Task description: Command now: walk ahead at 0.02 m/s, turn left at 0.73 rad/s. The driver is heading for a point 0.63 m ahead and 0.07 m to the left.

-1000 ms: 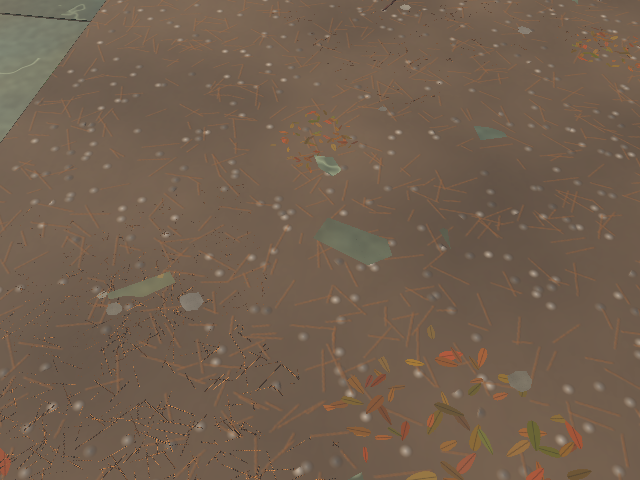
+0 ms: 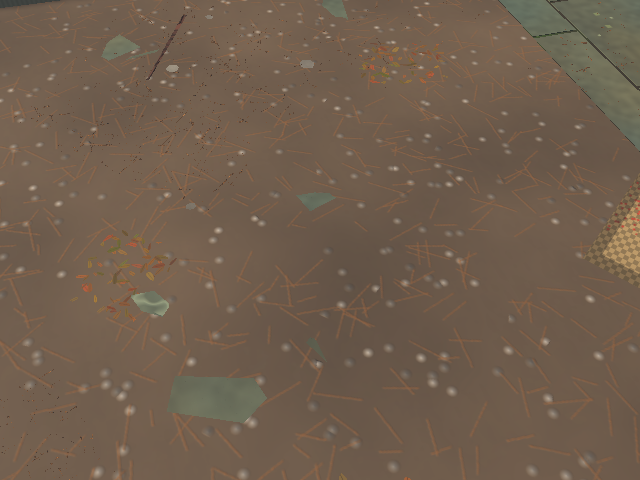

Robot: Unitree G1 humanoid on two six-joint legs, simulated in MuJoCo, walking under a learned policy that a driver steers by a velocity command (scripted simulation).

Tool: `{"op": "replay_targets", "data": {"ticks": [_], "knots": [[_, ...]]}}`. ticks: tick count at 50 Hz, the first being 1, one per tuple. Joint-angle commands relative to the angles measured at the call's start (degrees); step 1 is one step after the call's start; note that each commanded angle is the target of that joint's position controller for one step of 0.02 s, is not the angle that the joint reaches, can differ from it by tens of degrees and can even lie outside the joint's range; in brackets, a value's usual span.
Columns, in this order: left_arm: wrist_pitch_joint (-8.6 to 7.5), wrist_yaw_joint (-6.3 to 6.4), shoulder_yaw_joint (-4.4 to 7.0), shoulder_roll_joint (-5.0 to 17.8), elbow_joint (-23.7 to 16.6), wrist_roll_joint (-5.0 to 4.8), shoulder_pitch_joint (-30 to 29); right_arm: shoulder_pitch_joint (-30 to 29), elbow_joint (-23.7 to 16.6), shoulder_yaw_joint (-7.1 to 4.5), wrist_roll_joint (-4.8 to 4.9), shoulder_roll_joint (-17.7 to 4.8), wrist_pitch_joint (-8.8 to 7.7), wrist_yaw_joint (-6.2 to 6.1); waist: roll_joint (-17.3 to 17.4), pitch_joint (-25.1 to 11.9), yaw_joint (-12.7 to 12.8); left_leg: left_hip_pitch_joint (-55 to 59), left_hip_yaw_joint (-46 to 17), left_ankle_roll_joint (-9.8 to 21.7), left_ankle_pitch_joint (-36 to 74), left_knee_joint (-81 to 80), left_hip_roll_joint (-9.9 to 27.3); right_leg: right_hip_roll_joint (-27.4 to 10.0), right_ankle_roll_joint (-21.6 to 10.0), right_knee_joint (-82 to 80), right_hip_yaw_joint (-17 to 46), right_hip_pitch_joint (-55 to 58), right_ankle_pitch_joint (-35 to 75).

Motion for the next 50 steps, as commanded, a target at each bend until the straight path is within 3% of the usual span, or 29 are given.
{"op": "replay_targets", "data": {"ticks": [1, 2, 3, 4, 5, 7, 9, 10, 12, 14, 16, 19, 25, 29, 30, 31, 32, 33, 34, 35, 36, 37, 38, 40, 43, 45, 47, 48, 50], "knots": [[-0.49, -0.17, 3.44, 9.4, -2.6, -0.37, -0.4, 3.4, -4.0, -1.09, 0.07, -3.1, -1.0, 0.47, -7.5, -8.2, -0.4, 7.3, 1.9, 2.2, 6.6, -12.5, -1.2, -13.9, -5.8, -1.9, 6.7, 3.7, 13.0], [-0.19, -0.47, 3.68, 8.9, -1.7, -0.38, 1.8, 4.4, -3.6, -1.61, -0.7, -5.0, -1.63, 0.23, -0.7, -5.9, -1.0, 10.5, -4.3, 3.6, 12.2, -21.0, -0.1, -10.7, -1.5, 6.0, 3.1, -1.9, 2.4], [0.59, -0.85, 2.96, 5.2, -3.0, -0.02, 4.5, 4.6, -4.8, -3.1, -1.37, -12.7, -2.42, -0.52, 17.6, -3.2, 1.0, 14.0, -28.0, 7.7, 29.8, -26.8, 15.5, -1.9, 3.9, 22.5, -1.6, -16.5, -19.7], [1.37, -0.4, 2.27, 5.3, -7.0, 0.13, -4.4, 7.7, -5.2, -4.72, -1.48, -17.2, -2.21, -0.86, 17.4, -1.7, -3.5, 10.5, -37.8, 15.3, 42.2, -28.9, 19.9, 4.9, 4.1, 29.9, 8.1, -23.4, -26.2], [1.4, -0.28, 2.19, 5.7, -6.7, -0.16, -4.8, 7.3, -4.9, -4.5, -1.37, -15.5, -1.85, -1.25, 10.5, -1.2, -2.4, 10.9, -33.4, 16.3, 36.0, -28.7, 17.9, 3.2, 3.6, 33.8, 12.1, -24.3, -22.0], [0.3, -0.56, 2.76, 7.5, -4.5, -0.55, -2.2, -1.2, -6.5, -3.46, -0.47, -12.1, -1.09, -1.96, 6.8, -0.5, 1.5, 9.9, -25.9, 12.9, 28.7, -28.0, 10.7, 2.2, 3.0, 32.7, 13.4, -23.1, -10.6], [0.16, -1.02, 3.14, 8.7, -2.6, 0.5, 0.7, -3.5, -7.6, -2.93, 0.33, -10.2, -1.12, -2.05, 6.6, -4.0, 2.0, 11.4, -23.2, 11.8, 34.5, -26.4, 7.7, 3.1, 3.5, 34.2, 12.9, -20.6, -6.4], [0.15, -1.55, 3.05, 8.8, -2.2, 0.87, 1.7, -1.2, -7.1, -3.04, 0.38, -10.2, -1.37, -1.73, 4.9, -7.2, 1.3, 13.1, -24.3, 12.0, 22.2, -28.2, 6.8, 3.2, 3.7, 33.4, 13.0, -19.8, -5.3], [0.26, -2.54, 2.99, 8.9, -2.5, 1.08, 0.2, 0.8, -6.8, -3.32, -0.01, -10.9, -1.71, -1.02, 6.0, -5.9, -0.2, 14.3, -30.0, 12.8, -6.0, -33.5, 6.3, 3.4, 4.0, 29.2, 13.4, -22.4, -4.2], [-0.13, -3.07, 3.11, 9.6, -2.9, 0.99, -2.3, 2.1, -6.5, -3.46, -0.35, -11.5, -2.1, -0.75, 7.5, -2.9, -1.3, 14.6, -33.8, 13.4, -12.1, -35.7, 6.7, 4.0, 4.6, 24.1, 13.8, -24.5, -3.8], [-1.02, -3.26, 2.92, 9.4, -3.0, 0.89, -4.0, 3.3, -6.1, -3.58, -0.58, -12.1, -2.82, -0.87, 7.0, -1.7, -2.0, 14.8, -34.9, 13.7, -10.3, -35.2, 6.4, 4.4, 5.2, 19.3, 14.1, -24.7, -2.6], [-2.16, -3.62, 2.26, 8.4, -1.4, 0.68, -2.6, 3.8, -5.1, -2.51, -0.65, -10.1, -4.72, -1.11, 8.4, -2.6, -2.3, 15.1, -30.6, 12.9, -3.9, -34.6, 6.4, 3.2, 5.0, 12.0, 11.6, -21.3, 2.3], [-3.0, -4.49, 1.97, 9.7, -3.5, -0.85, -6.2, 3.4, -4.5, -1.87, -1.23, -11.3, -7.15, -0.65, 7.0, 1.4, -3.4, 11.5, -28.8, 12.8, -6.2, -37.8, 11.0, 1.6, -0.4, 5.5, 9.3, -15.5, 0.9], [-3.25, -5.32, 1.97, 9.8, -3.8, -1.12, -2.0, 1.1, -3.5, -1.71, -1.59, -12.0, -8.15, -1.43, 4.2, 3.4, -0.2, 10.6, -21.7, 11.5, -0.7, -38.8, 13.0, 3.1, -5.6, 1.6, 8.0, -7.7, -1.9], [-3.39, -5.16, 2.19, 9.9, -2.6, -1.0, 1.9, -0.3, -3.4, -1.49, -1.58, -11.9, -8.32, -1.49, 3.0, 2.0, 2.3, 9.3, -17.7, 10.4, 8.4, -34.9, 11.4, 5.1, -7.0, -1.1, 6.3, -1.1, -1.7], [-3.79, -4.71, 3.01, 11.3, 0.1, -0.66, 10.1, -0.5, -3.1, -1.05, -1.9, -11.0, -8.52, -1.65, 0.7, -2.1, 6.1, 6.2, -12.3, 9.2, 23.4, -24.0, 8.5, 7.5, -8.0, -2.1, 6.1, 9.9, -4.5], [-4.45, -3.95, 4.61, 15.7, 3.8, -0.1, 24.2, -2.6, -4.2, -0.12, -2.41, -9.0, -8.85, -1.91, -7.5, -8.8, 12.3, -3.4, -5.2, 6.7, 32.7, -1.8, 3.9, 1.1, -11.0, -6.2, 18.9, 25.5, -14.9], [-4.84, -3.86, 5.91, 21.1, 4.2, 0.34, 27.8, -4.5, -7.9, 1.14, -1.83, -5.1, -9.71, -1.38, -20.3, -9.1, 10.9, -24.8, -2.0, 2.7, 6.9, 14.8, -5.6, -10.9, -16.5, -18.0, 50.8, 35.2, -34.9], [-4.84, -4.58, 4.75, 16.6, 3.2, -0.38, 22.8, -8.5, -8.1, 1.19, -3.15, -6.7, -9.98, -1.6, -10.9, -4.3, 9.2, -33.3, -9.1, 2.7, 4.1, 21.6, -4.8, -12.0, -16.3, -20.6, 58.6, 32.7, -32.8], [-4.73, -4.54, 4.74, 15.7, 2.3, -0.59, 19.5, -9.6, -7.9, 1.1, -3.62, -8.0, -10.38, -1.12, -4.5, -3.1, 7.7, -34.1, -10.1, 2.5, 8.5, 23.4, -1.1, -11.1, -16.2, -17.6, 50.6, 29.7, -26.4], [-4.75, -4.32, 4.78, 15.2, 2.4, -0.73, 19.6, -9.0, -7.5, 1.34, -3.77, -8.1, -10.75, -0.67, -1.2, -3.6, 6.8, -31.7, -9.7, 1.9, 10.4, 22.3, 0.7, -9.1, -15.9, -17.8, 45.7, 26.4, -22.1], [-4.86, -3.84, 4.47, 14.5, 2.7, -1.02, 19.6, -9.1, -7.6, 1.53, -4.1, -7.7, -10.6, -0.3, -0.3, -2.2, 5.6, -29.8, -9.4, 1.1, 10.8, 19.7, 1.9, -7.1, -15.4, -19.6, 42.8, 22.2, -20.2], [-5.15, -3.41, 4.0, 13.2, 2.9, -1.11, 18.8, -9.2, -7.5, 1.87, -4.36, -7.2, -9.91, -0.02, -1.2, 0.2, 4.3, -28.1, -8.8, -0.1, 11.4, 17.3, 2.6, -4.8, -14.9, -21.1, 39.9, 18.5, -13.4], [-5.73, -2.96, 3.97, 13.4, 3.4, -1.63, 19.0, -10.3, -8.0, 2.29, -4.08, -6.6, -8.43, 0.17, -2.0, 2.3, 2.9, -26.2, -6.2, -2.1, 10.6, 14.5, 1.8, -2.3, -14.8, -20.4, 35.3, 14.4, 10.7], [-5.18, -2.59, 4.5, 14.3, 5.0, -1.85, 20.0, -16.0, -10.3, 3.35, -3.02, -5.0, -7.75, 0.08, -1.4, 1.9, 3.1, -21.7, -2.1, -3.5, 14.7, 6.1, -1.6, 1.9, -12.7, -15.4, 28.5, 10.0, 42.4], [-4.06, -2.25, 4.7, 13.9, 6.4, -2.11, 22.1, -19.9, -11.3, 4.21, -2.42, -3.8, -7.85, 0.04, -2.9, 0.3, 5.2, -16.1, -0.8, -3.0, 21.1, -2.6, -4.3, 4.9, -9.0, -12.2, 26.9, 8.3, 48.2], [-3.19, -1.89, 4.83, 13.5, 7.5, -2.09, 24.0, -21.9, -11.8, 4.45, -1.62, -3.9, -7.92, -0.5, -4.7, -1.6, 6.8, -10.1, -0.8, -2.0, 25.9, -9.6, -7.1, 6.1, -5.5, -9.3, 28.4, 8.3, 49.7], [-3.03, -1.63, 4.91, 13.5, 7.3, -2.04, 23.2, -20.6, -11.5, 4.29, -1.37, -4.7, -8.0, -1.07, -5.0, -2.9, 6.1, -4.9, -1.7, -1.2, 27.1, -13.1, -8.1, 6.4, -3.8, -7.3, 29.6, 7.6, 49.7], [-3.68, -1.24, 5.53, 15.2, 5.5, -1.86, 18.5, -11.8, -8.9, 3.06, -0.83, -8.3, -8.2, -2.76, -5.9, -7.2, 1.5, 9.4, -5.5, 0.4, 29.4, -17.4, -8.2, 7.0, -0.6, 0.9, 33.4, 5.8, 50.6]]}}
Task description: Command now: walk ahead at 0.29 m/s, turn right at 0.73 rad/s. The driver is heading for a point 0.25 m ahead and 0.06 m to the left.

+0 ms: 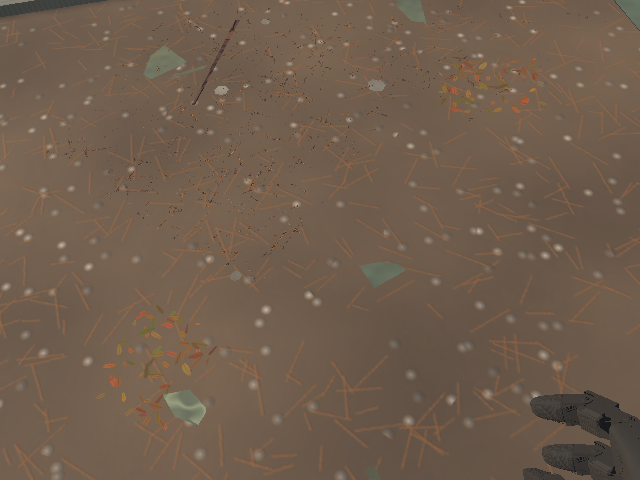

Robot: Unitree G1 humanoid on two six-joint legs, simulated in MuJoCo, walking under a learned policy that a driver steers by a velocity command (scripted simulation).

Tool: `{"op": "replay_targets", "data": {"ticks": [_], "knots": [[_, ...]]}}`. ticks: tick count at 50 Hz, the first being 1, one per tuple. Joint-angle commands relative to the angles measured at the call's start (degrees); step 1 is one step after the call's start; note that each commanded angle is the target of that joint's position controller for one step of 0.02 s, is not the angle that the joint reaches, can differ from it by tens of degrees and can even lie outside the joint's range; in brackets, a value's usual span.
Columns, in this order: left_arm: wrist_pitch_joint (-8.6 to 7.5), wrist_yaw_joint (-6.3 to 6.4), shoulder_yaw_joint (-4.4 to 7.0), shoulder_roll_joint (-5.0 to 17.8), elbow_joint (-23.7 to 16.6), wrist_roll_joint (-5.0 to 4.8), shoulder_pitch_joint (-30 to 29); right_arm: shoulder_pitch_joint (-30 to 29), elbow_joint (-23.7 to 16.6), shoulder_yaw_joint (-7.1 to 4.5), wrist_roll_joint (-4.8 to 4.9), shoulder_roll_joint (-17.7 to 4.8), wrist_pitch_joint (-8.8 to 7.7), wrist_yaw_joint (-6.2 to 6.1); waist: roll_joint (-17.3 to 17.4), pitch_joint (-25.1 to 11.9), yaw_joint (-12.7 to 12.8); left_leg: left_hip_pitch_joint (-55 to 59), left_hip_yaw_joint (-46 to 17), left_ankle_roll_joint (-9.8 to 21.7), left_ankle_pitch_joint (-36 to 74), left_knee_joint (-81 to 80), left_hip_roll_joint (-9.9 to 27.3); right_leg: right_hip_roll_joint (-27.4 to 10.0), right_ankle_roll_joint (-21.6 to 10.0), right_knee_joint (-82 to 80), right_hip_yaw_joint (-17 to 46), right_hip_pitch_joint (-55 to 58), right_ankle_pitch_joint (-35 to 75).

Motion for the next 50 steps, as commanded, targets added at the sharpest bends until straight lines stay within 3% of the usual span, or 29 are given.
{"op": "replay_targets", "data": {"ticks": [1, 2, 3, 4, 5, 6, 7, 9, 12, 14, 17, 20, 21, 22, 23, 24, 25, 26, 29, 30, 31, 33, 35, 50], "knots": [[-1.78, 0.59, 3.31, 12.2, -5.2, -0.18, -7.2, 15.8, 1.4, -3.1, 0.84, -9.3, -1.29, -2.48, -7.3, -12.2, -11.8, 36.3, 1.4, 2.6, 12.1, -7.9, -1.9, -5.7, 6.6, 17.8, 5.8, -12.8, 59.1], [-2.25, 0.57, 2.36, 8.3, -6.2, -1.01, -7.2, 24.1, 3.7, -3.79, -0.25, -11.1, -2.04, -2.98, -3.5, -17.3, -14.1, 47.2, -4.9, 4.9, 22.4, -6.2, 8.5, -3.8, 7.3, 32.1, 2.0, -16.4, 36.0], [-1.65, 1.21, 1.16, 2.3, -6.7, -1.78, 1.0, 25.7, 3.2, -4.16, -1.58, -13.6, -2.04, -2.66, 9.9, -24.3, -9.3, 58.7, -20.4, 11.3, 63.9, 3.7, 27.5, 3.6, 7.4, 52.5, -6.0, -26.6, -18.1], [-0.68, 1.75, 1.43, 6.6, -6.4, -1.21, 6.6, 24.0, 2.7, -4.91, -0.05, -12.2, -1.3, -1.98, 10.2, -34.2, -7.5, 59.9, -31.9, 18.1, 60.1, 1.6, 31.4, 1.3, 7.0, 62.1, -5.5, -29.9, -13.4], [0.29, 1.5, 1.61, 8.6, -4.9, 0.52, 3.4, 16.7, 0.4, -4.38, 1.07, -7.8, -0.93, -2.12, 4.7, -29.4, -6.5, 50.5, -28.0, 18.2, 44.2, -3.4, 27.0, -1.8, 7.0, 60.7, -6.7, -29.6, -5.5], [0.92, 0.88, 1.53, 8.3, -5.3, 1.27, -2.0, 13.2, 0.5, -2.97, 1.02, -2.8, -0.82, -2.06, 1.6, -20.5, -6.4, 42.5, -20.3, 16.4, 35.6, -6.3, 21.7, -3.2, 7.6, 57.4, -8.3, -31.3, -2.8], [1.34, 0.18, 1.3, 7.2, -6.0, 1.53, -5.0, 13.1, 1.6, -2.49, 0.57, -1.7, -0.81, -2.06, 1.0, -16.0, -6.2, 38.3, -16.3, 15.3, 32.9, -8.1, 19.0, -4.3, 8.0, 54.8, -8.2, -32.4, -2.4], [2.86, -0.96, 0.7, 5.0, -6.2, 1.98, -6.3, 15.4, 4.4, -3.0, 0.89, -3.4, -0.87, -2.06, 2.6, -11.0, -5.5, 29.2, -10.5, 14.3, 33.5, -11.5, 16.2, -4.8, 8.3, 48.7, -8.7, -28.2, -1.6], [3.62, -1.09, -0.21, 3.1, -6.4, 1.84, -6.8, 14.7, 6.1, -3.39, 0.08, -4.6, -1.25, -1.29, 3.6, -11.6, -3.5, 24.2, -5.9, 14.3, 35.2, -12.7, 15.1, -4.3, 8.0, 40.0, -10.1, -24.0, -0.7], [3.96, -1.22, -1.04, 2.3, -6.6, 1.86, -8.7, 13.2, 6.5, -3.34, -0.14, -4.6, -0.88, -0.92, 5.4, -11.7, -3.0, 21.0, -3.4, 13.7, 30.3, -13.7, 14.4, -5.6, 7.5, 32.1, -11.6, -20.6, 1.9], [4.57, -1.2, -1.86, 2.7, -6.9, 1.61, -12.9, 13.3, 7.3, -3.7, -0.04, -5.4, 0.56, -0.48, 7.5, -11.2, -4.6, 17.6, -2.8, 12.6, 11.8, -15.2, 13.2, -6.6, 7.0, 22.3, -14.3, -15.2, 5.1], [4.29, -0.91, -2.38, 2.5, -6.4, 2.21, -14.0, 13.8, 8.0, -3.89, 0.57, -6.1, 2.5, -0.47, 5.2, -7.8, -4.2, 11.3, -4.2, 9.8, -11.9, -14.2, 12.0, -6.5, 5.1, 8.8, -16.0, -7.4, 8.8], [3.84, -0.69, -2.58, 2.9, -6.6, 2.54, -14.7, 15.3, 8.4, -3.64, 0.28, -5.1, 2.89, -0.58, 2.7, -5.9, -4.3, 8.6, -4.5, 7.2, -17.5, -13.4, 11.1, -8.0, 4.0, 3.2, -13.3, -5.4, 9.4], [3.18, -0.24, -2.62, 5.3, -7.5, 3.37, -15.4, 17.4, 8.2, -3.07, 0.14, -2.5, 3.04, -0.36, -6.4, -5.1, -5.4, 7.3, -1.3, 3.9, -22.4, -6.5, 7.5, -17.7, 2.2, -6.1, -0.9, -5.9, 5.9], [2.9, 0.32, -1.94, 9.0, -8.6, 2.67, -19.2, 19.9, 7.8, -2.56, 1.26, -0.7, 3.39, -0.81, -15.7, -4.1, -7.7, 12.3, 4.9, 1.6, -25.0, -2.4, 0.7, -27.6, -2.5, -12.9, 10.1, -18.0, 0.4], [2.44, 0.58, -2.38, 6.3, -8.1, 2.62, -20.9, 18.7, 9.4, -3.37, 1.2, -3.4, 4.08, -1.13, -11.6, -1.8, -6.8, 21.0, 1.6, 1.5, -22.6, 2.5, 2.9, -25.5, -3.9, -13.7, 7.8, -26.4, -3.9], [1.99, 0.75, -3.14, 4.4, -7.9, 2.26, -24.2, 19.1, 9.7, -3.34, 1.43, -2.4, 4.18, -0.93, -11.2, -1.2, -9.4, 24.5, 1.9, 1.9, -18.7, 0.6, 2.3, -21.9, -2.2, -12.7, 3.9, -28.4, -3.9], [1.64, 0.91, -3.46, 3.3, -7.5, 1.92, -25.4, 19.8, 10.8, -3.19, 1.09, -1.7, 4.06, -0.91, -10.5, -1.3, -10.0, 26.2, 2.6, 1.8, -15.0, -1.2, 1.9, -19.0, -0.5, -11.2, 0.4, -27.4, -1.5], [0.62, 1.16, -3.62, 2.7, -5.6, 1.01, -21.7, 20.4, 12.6, -3.09, 0.26, -2.2, 2.98, -1.22, -7.8, -4.9, -9.1, 29.7, 0.7, 1.0, -6.6, -9.5, 4.4, -15.6, 2.4, -5.5, -3.3, -19.8, 11.2], [0.31, 1.01, -3.77, 1.9, -4.7, 0.74, -18.8, 19.2, 12.8, -3.21, 0.56, -3.3, 2.55, -1.41, -6.4, -5.5, -7.3, 30.7, -1.3, 0.8, -5.9, -10.5, 5.9, -14.9, 3.1, -5.3, -3.1, -19.6, 12.0], [0.41, 0.88, -3.28, 2.8, -3.7, 0.66, -17.8, 19.5, 13.9, -3.63, 1.24, -4.0, 2.5, -1.26, -4.2, -3.9, -7.0, 26.9, -1.2, 1.1, -7.6, -10.2, 5.5, -13.5, 3.3, -5.4, -4.6, -17.5, 11.1], [0.6, 1.06, -3.08, 2.7, -2.4, 0.9, -17.8, 19.3, 15.3, -3.26, 1.26, -2.1, 2.52, -1.11, -2.9, -2.6, -7.2, 25.5, -1.0, 1.1, -8.2, -11.5, 5.3, -13.6, 3.0, -4.3, -5.2, -16.0, 12.1], [0.6, 1.11, -2.91, 2.6, -1.2, 0.95, -17.4, 18.5, 16.1, -3.25, 1.15, -1.7, 2.64, -1.44, -2.0, -3.1, -7.1, 26.4, -1.1, 1.3, -7.2, -12.0, 5.4, -13.5, 2.8, -3.8, -5.6, -15.6, 14.3], [0.5, 2.06, -2.64, 1.5, 8.6, 0.76, -13.8, 17.2, 24.7, -3.34, 1.11, -0.9, 3.23, -2.47, -1.9, -2.6, -6.8, 29.1, -1.9, 2.7, -5.8, -13.0, 6.4, -12.9, 3.3, -4.3, -7.3, -14.0, 17.9]]}}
